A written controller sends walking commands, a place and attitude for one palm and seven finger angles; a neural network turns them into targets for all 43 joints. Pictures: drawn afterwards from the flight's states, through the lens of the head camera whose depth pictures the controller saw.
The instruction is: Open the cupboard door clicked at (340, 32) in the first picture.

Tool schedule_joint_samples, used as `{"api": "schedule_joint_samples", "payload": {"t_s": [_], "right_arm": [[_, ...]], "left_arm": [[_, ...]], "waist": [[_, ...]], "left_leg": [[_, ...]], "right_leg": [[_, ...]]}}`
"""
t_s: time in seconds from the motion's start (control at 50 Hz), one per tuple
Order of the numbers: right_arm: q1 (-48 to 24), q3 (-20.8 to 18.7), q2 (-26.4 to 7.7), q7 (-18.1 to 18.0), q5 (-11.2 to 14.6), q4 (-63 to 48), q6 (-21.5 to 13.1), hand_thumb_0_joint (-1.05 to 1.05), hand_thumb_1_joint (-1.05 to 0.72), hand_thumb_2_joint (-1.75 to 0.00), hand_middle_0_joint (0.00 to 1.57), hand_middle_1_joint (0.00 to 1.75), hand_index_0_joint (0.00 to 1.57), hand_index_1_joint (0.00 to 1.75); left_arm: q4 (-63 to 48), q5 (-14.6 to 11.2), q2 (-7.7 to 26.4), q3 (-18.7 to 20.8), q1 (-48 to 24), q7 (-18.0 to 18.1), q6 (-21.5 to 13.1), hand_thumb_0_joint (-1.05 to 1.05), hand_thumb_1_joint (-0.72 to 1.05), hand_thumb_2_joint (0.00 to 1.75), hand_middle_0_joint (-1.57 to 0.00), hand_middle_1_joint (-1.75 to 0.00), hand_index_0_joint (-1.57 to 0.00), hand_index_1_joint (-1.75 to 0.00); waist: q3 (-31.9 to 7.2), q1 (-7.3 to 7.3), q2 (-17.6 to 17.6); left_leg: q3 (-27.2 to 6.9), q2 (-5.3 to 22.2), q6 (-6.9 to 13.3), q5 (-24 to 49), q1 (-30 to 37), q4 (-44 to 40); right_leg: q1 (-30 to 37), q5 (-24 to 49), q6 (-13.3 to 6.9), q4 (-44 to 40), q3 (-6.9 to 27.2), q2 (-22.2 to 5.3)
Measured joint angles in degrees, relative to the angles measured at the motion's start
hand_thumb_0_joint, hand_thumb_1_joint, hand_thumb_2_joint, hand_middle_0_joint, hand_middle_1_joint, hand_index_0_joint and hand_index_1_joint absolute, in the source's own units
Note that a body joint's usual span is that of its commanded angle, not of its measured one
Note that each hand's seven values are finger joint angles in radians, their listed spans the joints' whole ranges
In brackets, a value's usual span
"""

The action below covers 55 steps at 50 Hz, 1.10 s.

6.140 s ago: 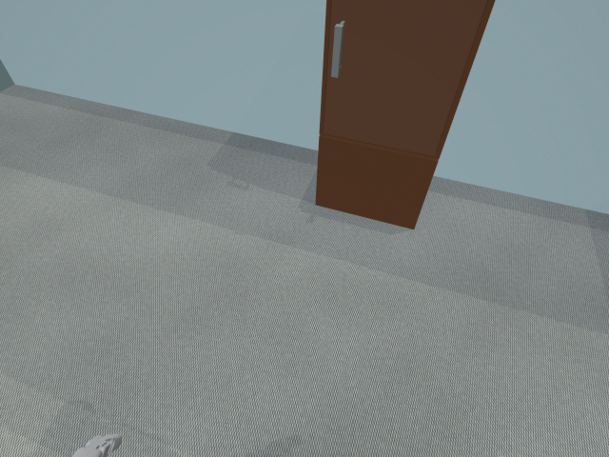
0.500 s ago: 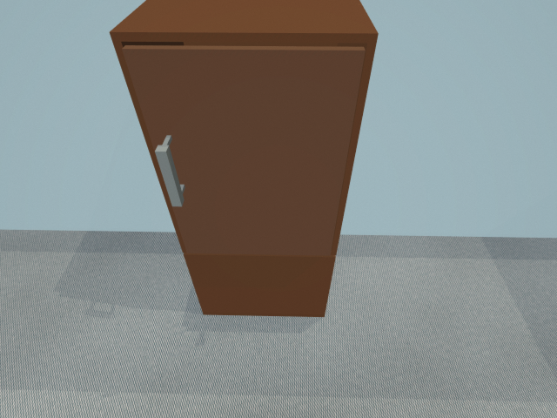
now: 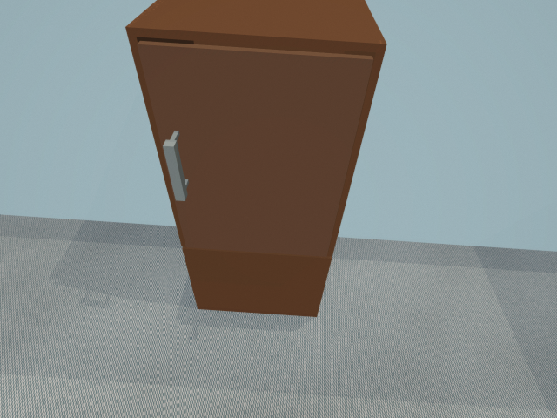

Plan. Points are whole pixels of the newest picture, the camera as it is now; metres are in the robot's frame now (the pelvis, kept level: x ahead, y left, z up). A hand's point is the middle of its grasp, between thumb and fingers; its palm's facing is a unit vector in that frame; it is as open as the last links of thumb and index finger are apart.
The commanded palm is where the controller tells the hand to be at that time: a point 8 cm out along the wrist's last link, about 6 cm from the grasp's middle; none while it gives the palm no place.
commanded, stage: look again from close up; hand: left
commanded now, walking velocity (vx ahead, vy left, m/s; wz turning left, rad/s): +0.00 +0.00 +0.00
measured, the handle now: (178, 166) +0.63 +0.27 -0.01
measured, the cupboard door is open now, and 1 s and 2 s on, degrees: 0 0 0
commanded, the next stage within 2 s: shuffle to correct the standing spot in 0.50 s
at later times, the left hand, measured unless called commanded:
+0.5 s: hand out of the picture +0.01 +0.16 -0.17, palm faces +0.05 -0.99 -0.15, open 7.4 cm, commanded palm none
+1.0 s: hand out of the picture +0.05 +0.21 -0.19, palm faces +0.09 -0.98 -0.18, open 7.4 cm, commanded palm none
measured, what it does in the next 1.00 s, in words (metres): shifts its weight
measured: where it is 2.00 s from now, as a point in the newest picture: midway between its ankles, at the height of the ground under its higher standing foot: outside the picture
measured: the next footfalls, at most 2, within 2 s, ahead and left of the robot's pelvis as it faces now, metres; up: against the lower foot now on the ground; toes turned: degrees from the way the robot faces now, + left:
none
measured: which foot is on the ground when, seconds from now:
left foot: down 0.00-1.00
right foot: down 0.00-1.00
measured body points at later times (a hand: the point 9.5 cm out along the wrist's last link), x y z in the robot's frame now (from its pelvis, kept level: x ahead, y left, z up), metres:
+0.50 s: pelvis +0.03 +0.01 +0.00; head +0.04 +0.01 +0.45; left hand +0.01 +0.22 -0.16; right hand +0.01 -0.19 -0.16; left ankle +0.02 +0.11 -0.74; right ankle +0.05 -0.08 -0.74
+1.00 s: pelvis +0.08 +0.04 +0.00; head +0.09 +0.05 +0.44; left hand +0.05 +0.26 -0.17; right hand +0.08 -0.18 -0.16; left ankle +0.04 +0.11 -0.74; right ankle +0.05 -0.08 -0.74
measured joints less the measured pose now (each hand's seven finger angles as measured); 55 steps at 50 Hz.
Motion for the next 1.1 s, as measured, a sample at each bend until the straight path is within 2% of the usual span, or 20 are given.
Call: {"api": "schedule_joint_samples", "payload": {"t_s": [0.3,0.64,0.8,0.88,0.94,0.98,1.06,1.1], "right_arm": [[-1.4,0.4,0.5,-0.4,0.3,0.7,-1.2,0.0,-0.91,-0.9,0.2,0.3,0.2,0.3],[-4.9,0.5,-1.3,-1.0,0.6,1.6,-2.0,0.01,-0.92,-0.9,0.2,0.3,0.2,0.3],[-4.0,0.2,-2.0,-0.2,0.3,0.8,-0.7,0.0,-0.91,-0.9,0.2,0.3,0.2,0.3],[-4.0,-0.2,-2.4,0.0,0.2,0.2,-0.2,0.0,-0.91,-0.9,0.2,0.3,0.2,0.3],[-4.5,-0.2,-2.1,-0.2,0.3,0.0,-1.0,0.0,-0.91,-0.9,0.2,0.3,0.2,0.3],[-4.8,-0.1,-2.0,-0.6,0.3,-0.4,-1.5,0.0,-0.91,-0.9,0.2,0.3,0.2,0.3],[-5.6,0.2,-1.8,-1.5,0.3,-0.5,-1.9,0.01,-0.92,-0.9,0.2,0.3,0.2,0.3],[-5.9,0.2,-2.0,-1.7,0.4,-0.1,-2.0,0.01,-0.93,-0.9,0.2,0.3,0.2,0.3]], "left_arm": [[1.1,0.0,-0.7,-0.3,-0.4,0.3,-0.8,0.0,0.91,0.9,-0.2,-0.3,-0.19,-0.29],[2.3,-0.1,-1.0,-0.9,-1.9,0.6,-1.3,0.01,0.91,0.9,-0.2,-0.3,-0.19,-0.29],[0.8,0.2,-0.4,0.3,-1.7,0.3,-1.2,0.01,0.91,0.9,-0.2,-0.3,-0.2,-0.3],[0.0,0.3,0.3,1.4,-1.5,0.5,-1.1,0.0,0.91,0.9,-0.2,-0.3,-0.2,-0.3],[0.3,0.1,1.1,1.6,-1.2,0.7,-0.3,0.0,0.91,0.9,-0.2,-0.3,-0.2,-0.3],[0.8,0.1,1.3,1.3,-1.5,0.9,0.3,0.0,0.91,0.9,-0.2,-0.3,-0.19,-0.3],[1.2,0.0,1.4,0.6,-3.2,0.9,0.7,0.01,0.91,0.9,-0.2,-0.3,-0.19,-0.29],[1.5,-0.1,1.1,0.4,-4.2,0.8,0.4,0.01,0.91,0.9,-0.19,-0.3,-0.19,-0.29]], "waist": [[0.6,0.26,0.9],[1.8,0.48,1.1],[1.5,1.08,1.9],[2.0,1.42,1.7],[2.2,1.74,-0.2],[2.3,1.73,-0.7],[3.3,1.38,-1.2],[3.7,1.15,-0.3]], "left_leg": [[0.7,-1.3,1.0,-0.6,1.2,-1.6],[1.1,-1.5,0.9,-2.1,4.9,-3.7],[0.4,-0.9,0.7,-5.9,3.4,1.7],[1.3,0.1,0.1,-6.5,1.0,4.6],[2.7,-1.5,2.0,-6.3,2.7,2.9],[3.3,-2.3,2.9,-6.4,3.5,1.8],[4.4,-3.9,3.7,-5.6,5.0,-0.7],[4.2,-4.0,3.7,-5.4,5.6,-1.4]], "right_leg": [[0.2,-1.4,1.0,0.5,0.9,-1.2],[3.0,-3.5,1.3,-0.1,1.4,-1.2],[3.2,-6.3,1.1,2.4,0.5,-1.0],[3.7,-7.8,1.7,3.6,-0.7,-1.6],[3.6,-9.1,2.8,5.2,0.4,-3.2],[3.4,-9.7,2.7,5.9,1.1,-3.9],[2.8,-10.2,2.6,6.6,2.7,-4.8],[3.7,-9.6,3.8,5.4,2.6,-4.9]]}}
